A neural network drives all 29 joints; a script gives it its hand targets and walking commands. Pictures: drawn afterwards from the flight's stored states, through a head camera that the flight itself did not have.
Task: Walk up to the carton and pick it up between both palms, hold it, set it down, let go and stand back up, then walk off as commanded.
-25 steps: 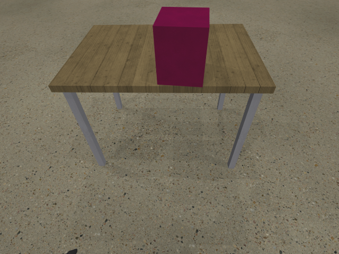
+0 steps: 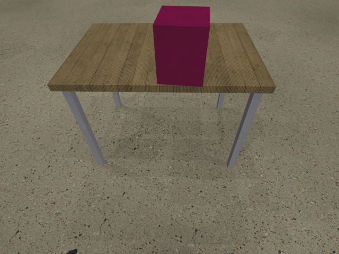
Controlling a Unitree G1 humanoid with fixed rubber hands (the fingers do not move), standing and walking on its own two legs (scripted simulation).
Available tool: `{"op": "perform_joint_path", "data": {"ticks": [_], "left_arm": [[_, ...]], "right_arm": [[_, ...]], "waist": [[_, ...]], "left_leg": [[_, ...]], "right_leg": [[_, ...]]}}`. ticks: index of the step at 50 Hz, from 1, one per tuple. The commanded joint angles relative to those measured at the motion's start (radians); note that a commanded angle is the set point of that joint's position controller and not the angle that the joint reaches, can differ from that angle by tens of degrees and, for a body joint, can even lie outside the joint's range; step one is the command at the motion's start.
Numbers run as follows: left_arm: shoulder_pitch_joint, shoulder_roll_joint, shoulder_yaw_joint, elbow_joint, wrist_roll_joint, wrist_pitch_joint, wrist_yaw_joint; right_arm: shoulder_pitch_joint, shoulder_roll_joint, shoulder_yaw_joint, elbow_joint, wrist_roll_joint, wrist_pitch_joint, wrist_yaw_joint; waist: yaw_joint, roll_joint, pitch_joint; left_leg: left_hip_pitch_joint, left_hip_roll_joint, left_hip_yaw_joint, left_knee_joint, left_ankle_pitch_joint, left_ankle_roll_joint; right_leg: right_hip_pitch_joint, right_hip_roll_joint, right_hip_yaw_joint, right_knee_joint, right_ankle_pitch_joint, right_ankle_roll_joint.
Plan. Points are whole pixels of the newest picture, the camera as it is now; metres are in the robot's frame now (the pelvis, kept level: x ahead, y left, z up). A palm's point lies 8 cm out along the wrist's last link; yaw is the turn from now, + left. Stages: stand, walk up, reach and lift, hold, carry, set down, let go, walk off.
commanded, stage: stand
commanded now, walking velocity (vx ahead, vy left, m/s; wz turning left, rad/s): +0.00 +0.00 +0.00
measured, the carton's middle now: (182, 46) +0.90 -0.01 +0.06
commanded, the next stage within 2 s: none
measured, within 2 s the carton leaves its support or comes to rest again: neither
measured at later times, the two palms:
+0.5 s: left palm out of the picture +0.09 +0.29 -0.10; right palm out of the picture +0.08 -0.30 -0.10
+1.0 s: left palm out of the picture +0.09 +0.29 -0.10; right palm out of the picture +0.08 -0.30 -0.10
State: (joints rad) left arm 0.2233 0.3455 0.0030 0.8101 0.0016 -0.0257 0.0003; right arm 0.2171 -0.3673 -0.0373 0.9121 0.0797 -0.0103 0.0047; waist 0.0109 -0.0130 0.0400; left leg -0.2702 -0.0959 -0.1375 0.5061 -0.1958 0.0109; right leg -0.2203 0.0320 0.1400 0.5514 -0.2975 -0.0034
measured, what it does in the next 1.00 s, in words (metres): stands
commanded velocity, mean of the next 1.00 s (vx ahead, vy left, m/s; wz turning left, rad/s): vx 0.00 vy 0.00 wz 0.00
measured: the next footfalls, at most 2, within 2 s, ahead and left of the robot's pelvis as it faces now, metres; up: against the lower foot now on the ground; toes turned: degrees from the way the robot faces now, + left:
none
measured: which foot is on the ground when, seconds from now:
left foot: down 0.00-1.00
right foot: down 0.00-1.00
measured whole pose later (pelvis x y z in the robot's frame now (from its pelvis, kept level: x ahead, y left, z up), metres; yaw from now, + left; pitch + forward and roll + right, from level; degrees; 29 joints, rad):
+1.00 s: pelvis +0.00 +0.00 +0.00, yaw +0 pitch -2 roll +0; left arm 0.22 0.35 0.00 0.81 0.00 -0.03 0.00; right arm 0.22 -0.37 -0.04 0.91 0.08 -0.01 0.00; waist 0.01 -0.02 0.05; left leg -0.26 -0.10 -0.14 0.50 -0.19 0.01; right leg -0.21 0.03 0.14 0.55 -0.29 0.00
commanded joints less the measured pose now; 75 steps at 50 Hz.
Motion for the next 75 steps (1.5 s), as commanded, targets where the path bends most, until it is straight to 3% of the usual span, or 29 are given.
{"op": "perform_joint_path", "data": {"ticks": [1, 5, 7, 8, 12, 13, 16, 18, 20, 22, 23, 24, 26, 35, 36, 39, 43, 44, 46, 49, 52, 56, 63, 65, 67, 70, 72, 73, 75], "left_arm": [[-0.059, 0.242, 0.062, 0.013, 0.009, -0.019, 0.015], [-0.07, 0.246, 0.068, 0.019, 0.012, -0.024, 0.014], [-0.037, 0.248, 0.072, 0.025, 0.011, -0.023, 0.011], [-0.034, 0.226, 0.06, 0.016, 0.01, -0.022, 0.008], [-0.05, 0.251, 0.067, 0.011, 0.012, -0.024, 0.015], [-0.037, 0.251, 0.073, 0.035, 0.007, -0.021, 0.013], [-0.051, 0.251, 0.073, 0.025, 0.013, -0.028, 0.015], [-0.037, 0.237, 0.069, 0.016, 0.01, -0.025, 0.013], [-0.073, 0.236, 0.063, 0.009, 0.009, -0.025, 0.02], [-0.034, 0.238, 0.066, 0.015, 0.006, -0.023, 0.02], [-0.053, 0.229, 0.063, 0.025, 0.013, -0.025, 0.018], [-0.041, 0.244, 0.072, 0.008, 0.005, -0.021, 0.013], [-0.052, 0.24, 0.059, 0.019, 0.007, -0.02, 0.014], [-0.025, 0.231, 0.067, 0.028, 0.005, -0.022, 0.014], [-0.055, 0.224, 0.065, 0.015, 0.006, -0.018, 0.014], [-0.044, 0.26, 0.074, 0.025, 0.011, -0.018, 0.012], [-0.045, 0.243, 0.07, 0.017, 0.009, -0.025, 0.012], [-0.044, 0.235, 0.07, 0.028, 0.007, -0.025, 0.015], [-0.044, 0.243, 0.07, 0.022, 0.009, -0.024, 0.014], [-0.061, 0.214, 0.059, 0.017, 0.018, -0.022, 0.015], [-0.051, 0.242, 0.07, 0.014, 0.008, -0.016, 0.013], [-0.046, 0.225, 0.068, 0.018, 0.012, -0.018, 0.017], [-0.05, 0.221, 0.061, 0.02, 0.012, -0.018, 0.013], [-0.041, 0.245, 0.07, 0.024, 0.014, -0.02, 0.01], [-0.057, 0.238, 0.069, 0.011, 0.01, -0.02, 0.015], [-0.075, 0.223, 0.065, 0.007, 0.007, -0.025, 0.011], [-0.065, 0.209, 0.062, 0.01, 0.009, -0.026, 0.012], [-0.071, 0.242, 0.064, 0.014, 0.014, -0.025, 0.016], [-0.082, 0.244, 0.069, 0.009, 0.014, -0.026, 0.013]], "right_arm": [[-0.102, -0.205, -0.029, -0.009, -0.102, -0.047, -0.004], [-0.109, -0.187, -0.029, -0.013, -0.104, -0.043, -0.001], [-0.08, -0.184, -0.02, -0.002, -0.101, -0.042, -0.006], [-0.123, -0.194, -0.027, -0.014, -0.098, -0.043, -0.007], [-0.075, -0.183, -0.027, -0.012, -0.101, -0.04, -0.003], [-0.1, -0.19, -0.03, -0.012, -0.1, -0.043, -0.007], [-0.108, -0.184, -0.025, -0.012, -0.101, -0.045, -0.007], [-0.128, -0.206, -0.034, -0.016, -0.111, -0.041, -0.006], [-0.081, -0.187, -0.024, -0.013, -0.103, -0.043, -0.004], [-0.098, -0.189, -0.027, -0.015, -0.1, -0.053, -0.008], [-0.112, -0.19, -0.027, -0.019, -0.103, -0.047, -0.006], [-0.091, -0.188, -0.028, -0.019, -0.101, -0.045, -0.007], [-0.134, -0.205, -0.036, -0.016, -0.098, -0.041, -0.006], [-0.104, -0.224, -0.038, -0.009, -0.108, -0.042, -0.002], [-0.111, -0.218, -0.039, -0.02, -0.114, -0.043, -0.005], [-0.111, -0.191, -0.027, -0.021, -0.111, -0.041, -0.007], [-0.119, -0.183, -0.029, -0.018, -0.096, -0.046, -0.003], [-0.117, -0.187, -0.028, -0.01, -0.102, -0.051, -0.007], [-0.112, -0.188, -0.035, -0.022, -0.095, -0.053, -0.009], [-0.114, -0.206, -0.038, -0.027, -0.107, -0.043, -0.007], [-0.106, -0.188, -0.027, -0.028, -0.106, -0.043, -0.006], [-0.101, -0.192, -0.032, -0.015, -0.1, -0.044, 0.0], [-0.107, -0.201, -0.033, -0.021, -0.097, -0.041, -0.007], [-0.105, -0.188, -0.028, -0.017, -0.099, -0.043, -0.006], [-0.115, -0.184, -0.029, -0.027, -0.103, -0.048, -0.006], [-0.13, -0.209, -0.035, -0.024, -0.106, -0.047, -0.004], [-0.123, -0.212, -0.036, -0.025, -0.105, -0.046, -0.007], [-0.103, -0.209, -0.036, -0.018, -0.103, -0.043, -0.005], [-0.097, -0.187, -0.032, -0.01, -0.109, -0.045, -0.002]], "waist": [[-0.004, -0.081, -0.069], [-0.019, -0.098, -0.03], [-0.004, -0.055, -0.033], [0.013, -0.097, -0.041], [-0.023, -0.094, -0.083], [0.005, -0.063, -0.042], [-0.004, -0.08, -0.028], [0.019, -0.088, -0.075], [-0.015, -0.079, -0.041], [0.019, -0.109, -0.053], [-0.007, -0.093, -0.073], [0.015, -0.086, -0.076], [0.003, -0.056, -0.048], [-0.004, -0.078, -0.039], [0.008, -0.114, 0.011], [-0.006, -0.02, -0.02], [-0.001, -0.097, -0.014], [0.016, -0.084, -0.052], [-0.002, -0.055, -0.088], [-0.01, -0.117, -0.075], [0.008, -0.051, -0.079], [-0.007, -0.088, -0.027], [-0.011, -0.057, -0.003], [-0.004, -0.095, -0.034], [0.003, -0.047, -0.034], [0.005, -0.094, -0.057], [0.005, -0.112, -0.046], [-0.025, -0.076, -0.025], [-0.007, -0.099, -0.066]], "left_leg": [[0.115, 0.141, -0.091, -0.091, 0.052, 0.047], [0.086, 0.14, -0.083, -0.106, 0.025, 0.044], [0.054, 0.15, -0.102, -0.113, 0.0, 0.051], [0.067, 0.157, -0.098, -0.106, 0.008, 0.055], [0.127, 0.143, -0.08, -0.089, 0.071, 0.047], [0.1, 0.143, -0.088, -0.092, 0.072, 0.052], [0.084, 0.141, -0.08, -0.097, 0.046, 0.055], [0.102, 0.14, -0.084, -0.074, 0.048, 0.061], [0.123, 0.133, -0.079, -0.091, 0.091, 0.054], [0.11, 0.158, -0.093, -0.095, 0.127, 0.067], [0.141, 0.154, -0.088, -0.092, 0.111, 0.058], [0.088, 0.167, -0.106, -0.103, 0.107, 0.068], [0.099, 0.147, -0.082, -0.095, 0.057, 0.052], [0.072, 0.164, -0.117, -0.128, -0.027, 0.065], [0.046, 0.154, -0.11, -0.124, -0.044, 0.057], [0.061, 0.149, -0.113, -0.135, -0.069, 0.052], [0.065, 0.145, -0.106, -0.112, 0.036, 0.052], [0.091, 0.147, -0.104, -0.095, 0.061, 0.062], [0.104, 0.152, -0.098, -0.089, 0.136, 0.059], [0.13, 0.159, -0.095, -0.098, 0.081, 0.057], [0.106, 0.147, -0.094, -0.086, 0.087, 0.056], [0.031, 0.166, -0.11, -0.119, -0.036, 0.059], [0.042, 0.167, -0.137, -0.151, -0.084, 0.057], [0.07, 0.156, -0.109, -0.133, -0.028, 0.052], [0.076, 0.149, -0.114, -0.109, 0.043, 0.056], [0.111, 0.15, -0.085, -0.097, 0.077, 0.053], [0.081, 0.154, -0.095, -0.097, 0.051, 0.057], [0.102, 0.142, -0.094, -0.101, 0.048, 0.05], [0.11, 0.142, -0.081, -0.106, 0.042, 0.042]], "right_leg": [[-0.015, -0.106, 0.103, -0.203, 0.056, -0.059], [-0.052, -0.099, 0.081, -0.211, 0.028, -0.051], [-0.003, -0.084, 0.073, -0.194, 0.029, -0.047], [0.001, -0.096, 0.071, -0.194, 0.065, -0.054], [-0.013, -0.103, 0.08, -0.195, 0.069, -0.054], [-0.019, -0.095, 0.087, -0.208, 0.072, -0.052], [-0.019, -0.117, 0.104, -0.214, 0.045, -0.062], [-0.01, -0.119, 0.105, -0.208, 0.051, -0.065], [-0.03, -0.118, 0.119, -0.207, 0.097, -0.066], [0.002, -0.115, 0.092, -0.194, 0.125, -0.065], [-0.008, -0.101, 0.074, -0.189, 0.119, -0.058], [0.031, -0.099, 0.063, -0.173, 0.098, -0.052], [-0.018, -0.118, 0.099, -0.202, 0.056, -0.06], [-0.024, -0.097, 0.09, -0.196, 0.005, -0.057], [-0.042, -0.103, 0.086, -0.204, -0.025, -0.057], [-0.028, -0.091, 0.085, -0.186, -0.035, -0.05], [-0.022, -0.098, 0.083, -0.188, 0.065, -0.061], [0.0, -0.107, 0.09, -0.199, 0.064, -0.065], [0.042, -0.108, 0.07, -0.172, 0.161, -0.061], [-0.016, -0.102, 0.074, -0.172, 0.09, -0.059], [0.012, -0.1, 0.076, -0.187, 0.086, -0.058], [0.018, -0.101, 0.076, -0.184, 0.038, -0.059], [-0.022, -0.092, 0.072, -0.202, -0.02, -0.064], [-0.011, -0.09, 0.076, -0.184, -0.001, -0.059], [-0.014, -0.103, 0.093, -0.195, 0.014, -0.057], [-0.015, -0.107, 0.081, -0.195, 0.032, -0.056], [-0.004, -0.121, 0.089, -0.205, 0.057, -0.061], [-0.039, -0.122, 0.113, -0.212, 0.048, -0.071], [-0.007, -0.11, 0.085, -0.212, 0.037, -0.061]]}}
